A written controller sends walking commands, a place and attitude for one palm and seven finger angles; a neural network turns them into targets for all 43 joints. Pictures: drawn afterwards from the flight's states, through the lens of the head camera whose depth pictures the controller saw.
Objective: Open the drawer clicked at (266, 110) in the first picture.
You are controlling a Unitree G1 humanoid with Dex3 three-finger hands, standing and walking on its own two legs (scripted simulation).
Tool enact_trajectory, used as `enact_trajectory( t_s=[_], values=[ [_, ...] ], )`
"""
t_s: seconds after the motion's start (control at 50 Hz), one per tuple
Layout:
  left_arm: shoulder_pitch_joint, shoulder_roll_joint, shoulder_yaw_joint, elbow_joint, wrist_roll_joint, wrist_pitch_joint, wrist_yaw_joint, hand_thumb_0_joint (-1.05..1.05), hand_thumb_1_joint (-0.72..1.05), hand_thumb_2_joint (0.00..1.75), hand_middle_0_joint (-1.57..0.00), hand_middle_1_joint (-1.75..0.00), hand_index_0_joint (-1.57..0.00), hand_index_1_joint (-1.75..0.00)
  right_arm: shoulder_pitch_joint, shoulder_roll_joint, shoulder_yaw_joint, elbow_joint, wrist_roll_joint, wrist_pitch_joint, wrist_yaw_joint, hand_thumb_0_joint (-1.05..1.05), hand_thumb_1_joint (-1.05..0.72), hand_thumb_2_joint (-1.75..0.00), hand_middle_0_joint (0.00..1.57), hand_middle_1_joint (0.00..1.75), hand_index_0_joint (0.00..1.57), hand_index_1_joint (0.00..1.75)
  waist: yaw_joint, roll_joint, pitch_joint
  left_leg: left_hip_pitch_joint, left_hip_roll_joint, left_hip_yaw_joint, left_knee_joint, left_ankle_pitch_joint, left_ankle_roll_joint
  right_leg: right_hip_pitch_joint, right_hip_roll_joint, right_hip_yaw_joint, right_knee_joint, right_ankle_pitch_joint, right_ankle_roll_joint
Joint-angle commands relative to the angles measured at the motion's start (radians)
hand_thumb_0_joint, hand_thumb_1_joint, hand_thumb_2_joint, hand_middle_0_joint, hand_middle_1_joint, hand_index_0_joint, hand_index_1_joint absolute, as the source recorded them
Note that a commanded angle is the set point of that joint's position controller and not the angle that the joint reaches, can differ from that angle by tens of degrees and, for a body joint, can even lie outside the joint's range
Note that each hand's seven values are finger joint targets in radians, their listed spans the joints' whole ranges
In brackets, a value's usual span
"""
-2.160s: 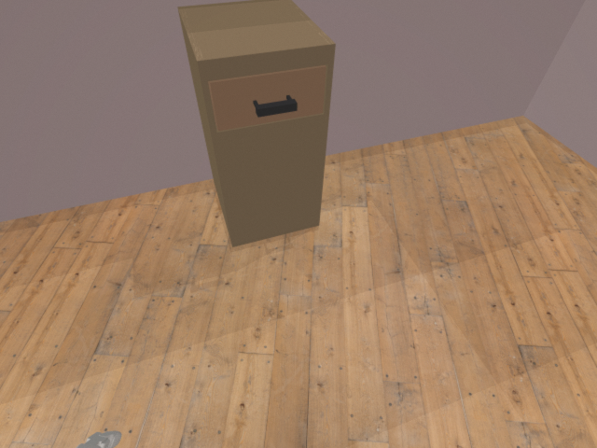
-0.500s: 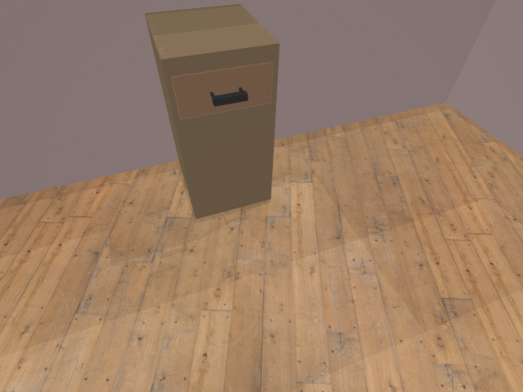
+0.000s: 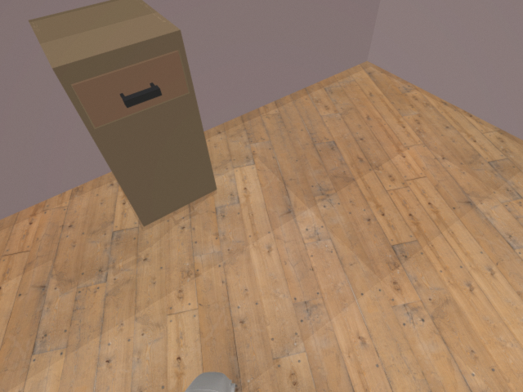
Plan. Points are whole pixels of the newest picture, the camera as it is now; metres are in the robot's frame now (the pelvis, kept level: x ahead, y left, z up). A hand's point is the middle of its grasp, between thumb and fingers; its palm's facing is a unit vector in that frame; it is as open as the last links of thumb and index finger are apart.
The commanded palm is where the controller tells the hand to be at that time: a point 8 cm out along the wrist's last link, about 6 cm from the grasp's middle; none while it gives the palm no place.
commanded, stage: walk to a spot facing it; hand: left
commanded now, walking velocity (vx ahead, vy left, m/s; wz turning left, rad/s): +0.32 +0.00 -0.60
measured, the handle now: (140, 93) +0.98 +0.53 -0.11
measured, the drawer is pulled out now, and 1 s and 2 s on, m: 0.00 0.00 0.00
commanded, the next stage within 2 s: turn to face it in 1.66 s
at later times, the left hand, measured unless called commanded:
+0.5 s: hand out of the picture +0.13 +0.27 -0.19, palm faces -0.13 -0.97 -0.18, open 7.4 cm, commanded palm none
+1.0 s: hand (239, 226) +0.50 +0.12 -0.17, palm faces -0.62 -0.77 -0.11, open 7.4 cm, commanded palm none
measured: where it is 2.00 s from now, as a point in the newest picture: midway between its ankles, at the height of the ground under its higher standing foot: (321, 306)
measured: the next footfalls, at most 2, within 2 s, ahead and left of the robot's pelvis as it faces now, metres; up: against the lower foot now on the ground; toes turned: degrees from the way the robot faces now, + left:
left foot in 0.48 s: +0.26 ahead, +0.16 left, +0.00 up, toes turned -13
right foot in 1.12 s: +0.40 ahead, -0.10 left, +0.00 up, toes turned -49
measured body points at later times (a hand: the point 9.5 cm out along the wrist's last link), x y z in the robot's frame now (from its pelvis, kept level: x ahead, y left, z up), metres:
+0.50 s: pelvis +0.14 +0.08 -0.02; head +0.15 +0.10 +0.43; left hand +0.14 +0.32 -0.17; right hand +0.24 -0.18 -0.12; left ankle +0.22 +0.17 -0.74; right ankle +0.01 -0.05 -0.72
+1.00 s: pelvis +0.31 +0.06 -0.01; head +0.35 +0.05 +0.44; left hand +0.54 +0.16 -0.16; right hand +0.08 -0.03 -0.13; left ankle +0.22 +0.17 -0.74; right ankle +0.33 -0.10 -0.69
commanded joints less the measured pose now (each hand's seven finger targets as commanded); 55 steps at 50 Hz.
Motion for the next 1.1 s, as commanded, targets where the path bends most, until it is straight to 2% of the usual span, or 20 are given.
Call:
enact_trajectory(
  t_s=[0.0,0.16,0.3,0.38,0.4,0.42,0.44,0.46,0.48,0.5,0.54,0.6,0.74,0.8,0.9,0.96,1.0,1.04,1.06,1.08],
  values=[
    [0.083,0.187,0.053,-0.039,-0.007,-0.055,0.008,0.00,0.90,0.90,-0.20,-0.30,-0.20,-0.30,-0.060,-0.085,-0.025,-0.095,0.001,-0.046,-0.001,0.00,-0.90,-0.90,0.20,0.30,0.20,0.30,-0.005,-0.083,-0.038,-0.185,0.030,-0.040,0.009,0.088,-0.014,0.165,-0.236,0.373,-0.291,-0.061,-0.039],
    [0.164,0.152,0.049,-0.010,0.004,-0.071,0.014,0.00,0.90,0.90,-0.20,-0.30,-0.20,-0.30,-0.147,-0.069,-0.017,-0.152,0.002,-0.062,0.000,0.00,-0.90,-0.90,0.20,0.30,0.20,0.30,0.020,-0.131,0.008,-0.252,0.037,-0.043,-0.103,0.082,-0.033,0.207,-0.245,0.436,-0.297,0.012,-0.097],
    [0.158,0.175,0.054,-0.003,0.010,-0.070,0.026,0.00,0.90,0.90,-0.20,-0.30,-0.20,-0.30,-0.210,-0.047,-0.014,-0.202,0.014,-0.078,0.007,0.00,-0.90,-0.90,0.20,0.30,0.20,0.30,0.031,-0.146,0.038,-0.149,-0.004,-0.026,-0.310,0.034,-0.016,0.177,-0.242,0.463,-0.264,0.118,-0.113],
    [0.082,0.195,0.067,-0.027,0.009,-0.063,0.027,0.00,0.90,0.90,-0.20,-0.30,-0.20,-0.30,-0.118,-0.047,-0.017,-0.191,0.026,-0.097,0.000,0.00,-0.90,-0.90,0.20,0.30,0.20,0.30,-0.016,-0.166,0.012,0.155,-0.051,-0.003,-0.530,0.026,0.010,0.040,-0.202,0.435,-0.160,0.203,-0.077],
    [0.043,0.203,0.072,-0.036,0.004,-0.062,0.025,0.00,0.90,0.90,-0.20,-0.30,-0.20,-0.30,-0.017,-0.063,-0.021,-0.161,0.026,-0.102,-0.009,0.00,-0.90,-0.90,0.20,0.30,0.20,0.30,-0.070,-0.157,-0.012,0.316,-0.064,0.005,-0.625,0.075,0.019,-0.036,-0.155,0.396,-0.076,0.218,-0.050],
    [0.031,0.172,0.073,-0.038,0.001,-0.064,0.021,0.00,0.90,0.90,-0.20,-0.30,-0.20,-0.30,0.133,-0.117,-0.032,-0.111,0.028,-0.108,-0.026,0.00,-0.90,-0.90,0.20,0.30,0.20,0.30,-0.126,-0.053,-0.090,0.565,-0.004,-0.038,-0.684,0.073,0.032,-0.149,-0.091,0.338,0.094,0.216,-0.020],
    [0.053,0.120,0.071,-0.052,-0.015,-0.061,0.007,0.00,0.90,0.90,-0.20,-0.30,-0.20,-0.30,0.276,-0.225,-0.058,-0.077,0.011,-0.114,-0.034,0.00,-0.90,-0.90,0.20,0.30,0.20,0.30,-0.167,0.220,-0.196,0.762,0.255,-0.336,-0.756,-0.095,0.093,-0.329,0.031,0.197,0.387,-0.087,0.028],
    [0.074,0.093,0.067,-0.063,-0.010,-0.066,0.002,0.00,0.90,0.90,-0.20,-0.30,-0.20,-0.30,0.310,-0.253,-0.057,-0.078,0.010,-0.108,-0.032,0.00,-0.90,-0.90,0.20,0.30,0.20,0.30,-0.140,0.321,-0.184,0.714,0.437,-0.579,-0.898,-0.212,0.149,-0.445,0.040,0.080,0.626,-0.308,0.070],
    [0.029,0.117,0.073,-0.068,0.001,-0.062,-0.001,0.00,0.90,0.90,-0.20,-0.30,-0.20,-0.30,0.245,-0.217,-0.045,-0.098,0.008,-0.100,-0.031,0.00,-0.90,-0.90,0.20,0.30,0.20,0.30,-0.127,0.188,-0.070,0.553,0.438,-0.580,-0.945,-0.267,0.185,-0.442,-0.035,0.092,0.718,-0.265,0.070],
    [0.020,0.124,0.077,-0.057,0.008,-0.054,-0.008,0.00,0.90,0.90,-0.20,-0.30,-0.20,-0.30,0.172,-0.141,-0.029,-0.108,0.008,-0.105,-0.030,0.00,-0.90,-0.90,0.20,0.30,0.20,0.30,-0.083,0.108,-0.016,0.438,0.367,-0.476,-0.969,-0.285,0.162,-0.438,-0.068,0.069,0.768,-0.178,0.073],
    [0.010,0.105,0.078,-0.038,0.020,-0.032,-0.027,0.00,0.90,0.90,-0.20,-0.30,-0.20,-0.30,0.096,-0.065,-0.001,-0.110,0.009,-0.118,-0.031,0.00,-0.90,-0.90,0.20,0.30,0.20,0.30,-0.030,0.138,0.077,0.275,0.295,-0.279,-0.979,-0.161,0.110,-0.402,-0.125,0.038,0.792,-0.065,0.080],
    [0.030,0.065,0.070,-0.031,0.018,0.001,-0.037,0.00,0.90,0.90,-0.20,-0.30,-0.20,-0.30,0.123,-0.031,0.008,-0.076,0.016,-0.137,-0.039,0.00,-0.90,-0.90,0.20,0.30,0.20,0.30,-0.001,0.144,0.070,0.265,0.224,-0.048,-0.959,0.108,0.065,-0.390,-0.135,0.020,0.779,0.058,0.097],
    [-0.104,0.047,0.063,-0.068,0.018,0.023,-0.038,0.00,0.90,0.90,-0.20,-0.30,-0.20,-0.30,0.262,-0.029,0.009,-0.003,0.022,-0.149,-0.048,0.00,-0.90,-0.90,0.20,0.30,0.20,0.30,-0.023,0.056,0.067,0.439,0.244,0.075,-0.936,0.385,0.051,-0.573,-0.152,-0.011,0.744,0.173,0.118],
    [-0.201,0.040,0.053,-0.092,0.016,0.021,-0.043,0.00,0.90,0.90,-0.20,-0.30,-0.20,-0.30,0.322,-0.038,0.011,0.029,0.017,-0.148,-0.050,0.00,-0.90,-0.90,0.20,0.30,0.20,0.30,-0.054,0.047,0.076,0.531,0.258,0.105,-0.919,0.463,0.082,-0.607,-0.160,-0.054,0.629,0.160,0.115],
    [-0.355,0.010,0.033,-0.120,0.013,0.010,-0.048,0.00,0.90,0.90,-0.20,-0.30,-0.20,-0.30,0.426,-0.024,0.019,0.080,0.005,-0.136,-0.054,0.00,-0.90,-0.90,0.20,0.30,0.20,0.30,-0.110,0.091,0.113,0.602,0.248,0.183,-0.893,0.641,0.102,-0.545,-0.125,-0.153,0.410,0.115,0.086],
    [-0.376,0.008,0.028,-0.125,0.011,0.003,-0.044,0.00,0.90,0.90,-0.20,-0.30,-0.20,-0.30,0.437,-0.032,0.014,0.092,0.004,-0.124,-0.054,0.00,-0.90,-0.90,0.20,0.30,0.20,0.30,-0.103,0.123,0.104,0.643,0.247,0.264,-0.826,0.891,0.099,-0.459,-0.075,-0.221,0.289,0.042,0.051],
    [-0.319,0.024,0.033,-0.109,0.014,-0.010,-0.038,0.00,0.90,0.90,-0.20,-0.30,-0.20,-0.30,0.430,-0.060,0.004,0.085,0.005,-0.118,-0.052,0.00,-0.90,-0.90,0.20,0.30,0.20,0.30,-0.076,0.148,0.035,0.677,0.254,0.305,-0.686,1.155,0.096,-0.340,-0.014,-0.267,0.216,-0.015,0.017],
    [-0.181,0.066,0.049,-0.072,0.017,-0.022,-0.029,0.00,0.90,0.90,-0.20,-0.30,-0.20,-0.30,0.391,-0.091,-0.007,0.064,0.011,-0.115,-0.047,0.00,-0.90,-0.90,0.20,0.30,0.20,0.30,-0.005,0.188,-0.054,0.635,0.255,0.331,-0.475,1.267,0.075,-0.145,0.021,-0.273,0.138,-0.029,-0.014],
    [-0.059,0.108,0.064,-0.037,0.018,-0.035,-0.026,0.00,0.90,0.90,-0.20,-0.30,-0.20,-0.30,0.347,-0.103,-0.008,0.041,0.018,-0.114,-0.040,0.00,-0.90,-0.90,0.20,0.30,0.20,0.30,0.058,0.189,-0.120,0.505,0.260,0.330,-0.288,1.128,0.063,0.084,0.003,-0.247,0.054,0.028,-0.034],
    [0.068,0.194,0.083,-0.002,0.017,-0.042,-0.018,0.00,0.90,0.90,-0.20,-0.30,-0.20,-0.30,0.323,-0.076,-0.005,0.013,0.035,-0.111,-0.028,0.00,-0.90,-0.90,0.20,0.30,0.20,0.30,0.118,0.057,-0.225,0.218,0.218,0.324,-0.003,0.647,0.038,0.423,-0.165,-0.041,0.016,0.155,-0.109]
  ],
)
